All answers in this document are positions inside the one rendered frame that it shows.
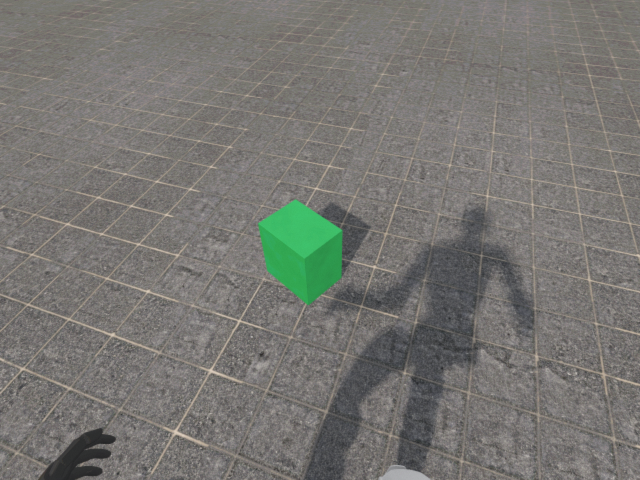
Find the right robot shin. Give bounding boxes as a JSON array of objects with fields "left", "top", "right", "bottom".
[{"left": 386, "top": 465, "right": 406, "bottom": 473}]

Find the robot left hand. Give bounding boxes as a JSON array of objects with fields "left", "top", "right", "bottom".
[{"left": 38, "top": 428, "right": 116, "bottom": 480}]

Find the carton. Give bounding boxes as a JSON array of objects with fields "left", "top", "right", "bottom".
[{"left": 258, "top": 199, "right": 343, "bottom": 305}]

